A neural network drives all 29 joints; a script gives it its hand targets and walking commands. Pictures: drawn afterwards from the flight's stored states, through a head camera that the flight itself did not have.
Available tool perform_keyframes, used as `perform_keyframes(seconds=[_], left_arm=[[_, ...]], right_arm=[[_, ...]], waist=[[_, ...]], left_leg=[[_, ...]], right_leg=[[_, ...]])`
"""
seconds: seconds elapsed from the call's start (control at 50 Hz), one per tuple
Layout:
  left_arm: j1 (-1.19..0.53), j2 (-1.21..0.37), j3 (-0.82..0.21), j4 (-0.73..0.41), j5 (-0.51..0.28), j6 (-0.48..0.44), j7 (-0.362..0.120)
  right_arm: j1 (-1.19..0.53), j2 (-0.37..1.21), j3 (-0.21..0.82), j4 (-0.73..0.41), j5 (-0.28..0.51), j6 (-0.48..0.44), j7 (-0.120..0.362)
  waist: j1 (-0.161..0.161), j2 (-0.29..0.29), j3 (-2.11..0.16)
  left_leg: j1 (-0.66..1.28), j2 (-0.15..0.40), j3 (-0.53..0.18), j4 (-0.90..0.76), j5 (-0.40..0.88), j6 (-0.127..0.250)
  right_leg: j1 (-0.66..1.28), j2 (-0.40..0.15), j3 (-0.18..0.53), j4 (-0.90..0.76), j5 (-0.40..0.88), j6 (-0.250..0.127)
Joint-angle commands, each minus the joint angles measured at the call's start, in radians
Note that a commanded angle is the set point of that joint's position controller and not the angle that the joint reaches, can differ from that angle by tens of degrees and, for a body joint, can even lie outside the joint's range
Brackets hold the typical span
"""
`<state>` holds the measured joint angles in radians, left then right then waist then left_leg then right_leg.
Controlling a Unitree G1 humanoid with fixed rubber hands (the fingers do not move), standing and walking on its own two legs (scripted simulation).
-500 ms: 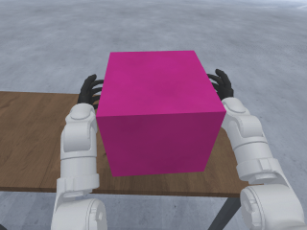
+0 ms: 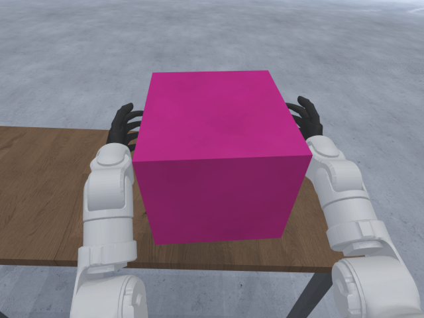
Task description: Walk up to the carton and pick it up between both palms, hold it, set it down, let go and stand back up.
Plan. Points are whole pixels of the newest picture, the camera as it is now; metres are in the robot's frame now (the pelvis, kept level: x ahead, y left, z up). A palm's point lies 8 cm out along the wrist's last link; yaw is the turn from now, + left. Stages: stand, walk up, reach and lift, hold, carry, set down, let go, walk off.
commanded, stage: hold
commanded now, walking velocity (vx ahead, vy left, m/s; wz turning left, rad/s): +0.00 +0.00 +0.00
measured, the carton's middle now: (214, 152) +0.40 +0.00 +0.15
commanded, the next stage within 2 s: set down in 0.84 s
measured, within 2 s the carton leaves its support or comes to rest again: neither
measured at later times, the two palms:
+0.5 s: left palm (120, 147) +0.35 +0.17 +0.20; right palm (309, 138) +0.37 -0.17 +0.21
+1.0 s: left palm (118, 145) +0.35 +0.17 +0.20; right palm (309, 138) +0.36 -0.17 +0.21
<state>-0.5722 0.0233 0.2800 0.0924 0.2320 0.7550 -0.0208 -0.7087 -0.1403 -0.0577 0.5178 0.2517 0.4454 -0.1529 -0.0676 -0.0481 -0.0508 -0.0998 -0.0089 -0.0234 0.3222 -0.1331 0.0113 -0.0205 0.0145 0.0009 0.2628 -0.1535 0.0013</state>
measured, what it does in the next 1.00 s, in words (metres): stands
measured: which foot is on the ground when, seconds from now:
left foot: down 0.00-1.00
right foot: down 0.00-1.00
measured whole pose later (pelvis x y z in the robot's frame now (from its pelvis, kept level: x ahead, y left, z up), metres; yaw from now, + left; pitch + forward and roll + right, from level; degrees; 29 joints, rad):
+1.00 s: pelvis +0.00 +0.00 +0.00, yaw +0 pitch -6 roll -1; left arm -0.56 0.01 0.29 0.06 0.24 0.72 -0.03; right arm -0.69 -0.13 -0.06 0.49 0.23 0.41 -0.14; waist -0.07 -0.04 -0.03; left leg -0.08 -0.01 -0.02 0.33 -0.14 0.01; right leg 0.00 0.02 0.00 0.27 -0.16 0.00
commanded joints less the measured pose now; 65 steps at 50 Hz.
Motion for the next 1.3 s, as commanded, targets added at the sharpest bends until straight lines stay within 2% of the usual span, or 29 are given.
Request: perform_keyframes(seconds=[0.0, 0.38, 0.5, 0.82, 0.84, 0.88, 0.94, 1.04, 1.1, 1.14, 1.22, 1.28], left_arm=[[-0.748, -0.496, -0.475, -0.173, -0.184, -0.078, -0.144], [-0.727, -0.473, -0.449, -0.163, -0.172, -0.076, -0.156], [-0.744, -0.479, -0.469, -0.179, -0.184, -0.080, -0.155], [-0.743, -0.487, -0.468, -0.173, -0.185, -0.082, -0.149], [-0.735, -0.494, -0.471, -0.207, -0.195, -0.082, -0.149], [-0.728, -0.497, -0.479, -0.224, -0.189, -0.089, -0.149], [-0.730, -0.481, -0.447, -0.179, -0.167, -0.116, -0.158], [-0.691, -0.429, -0.319, 0.027, -0.075, -0.203, -0.197], [-0.641, -0.422, -0.271, 0.108, -0.026, -0.249, -0.216], [-0.623, -0.435, -0.281, 0.104, -0.022, -0.275, -0.218], [-0.627, -0.487, -0.374, 0.041, -0.059, -0.327, -0.197], [-0.627, -0.517, -0.455, -0.003, -0.091, -0.362, -0.171]], right_arm=[[-0.748, 0.575, 0.372, -0.307, 0.107, -0.052, 0.138], [-0.742, 0.581, 0.384, -0.324, 0.110, -0.049, 0.125], [-0.737, 0.582, 0.380, -0.325, 0.108, -0.049, 0.123], [-0.755, 0.578, 0.381, -0.336, 0.107, -0.053, 0.130], [-0.756, 0.601, 0.399, -0.366, 0.117, -0.065, 0.131], [-0.752, 0.595, 0.399, -0.385, 0.113, -0.083, 0.132], [-0.749, 0.581, 0.365, -0.349, 0.071, -0.115, 0.137], [-0.720, 0.552, 0.231, -0.180, -0.090, -0.228, 0.173], [-0.676, 0.545, 0.182, -0.110, -0.166, -0.300, 0.188], [-0.666, 0.544, 0.179, -0.114, -0.184, -0.350, 0.192], [-0.689, 0.552, 0.232, -0.184, -0.176, -0.443, 0.180], [-0.687, 0.551, 0.282, -0.227, -0.164, -0.487, 0.167]], waist=[[-0.008, 0.077, -0.393], [0.002, 0.051, -0.387], [-0.013, 0.069, -0.401], [-0.004, 0.064, -0.411], [0.001, 0.086, -0.429], [-0.002, 0.094, -0.437], [0.000, 0.073, -0.386], [0.027, 0.032, -0.241], [0.041, 0.026, -0.197], [0.046, 0.038, -0.220], [0.029, 0.056, -0.330], [0.016, 0.067, -0.390]], left_leg=[[0.197, -0.021, 0.019, -0.015, 0.219, -0.036], [0.181, -0.029, 0.025, -0.015, 0.213, -0.024], [0.188, -0.030, 0.022, -0.010, 0.225, -0.031], [0.192, -0.025, 0.018, -0.013, 0.217, -0.032], [0.228, -0.026, 0.028, 0.000, 0.244, -0.042], [0.250, -0.028, 0.032, 0.013, 0.276, -0.050], [0.225, -0.026, 0.039, -0.003, 0.213, -0.041], [0.143, -0.019, 0.067, -0.080, -0.012, -0.007], [0.136, -0.019, 0.085, -0.100, -0.030, 0.001], [0.163, -0.020, 0.091, -0.087, 0.044, -0.009], [0.255, -0.023, 0.091, -0.014, 0.282, -0.046], [0.297, -0.022, 0.078, 0.030, 0.409, -0.068]], right_leg=[[0.005, 0.047, -0.035, -0.025, 0.149, 0.025], [0.035, 0.041, -0.028, -0.020, 0.191, 0.038], [0.030, 0.039, -0.026, -0.017, 0.203, 0.034], [0.018, 0.043, -0.033, -0.021, 0.168, 0.031], [0.035, 0.050, -0.043, -0.013, 0.191, 0.033], [0.034, 0.054, -0.051, -0.012, 0.208, 0.035], [0.013, 0.047, -0.061, -0.021, 0.151, 0.036], [0.004, 0.018, -0.078, -0.044, -0.034, 0.039], [0.036, 0.011, -0.088, -0.046, -0.047, 0.038], [0.064, 0.014, -0.096, -0.038, 0.005, 0.035], [0.104, 0.031, -0.115, -0.017, 0.168, 0.031], [0.107, 0.038, -0.120, -0.006, 0.252, 0.029]])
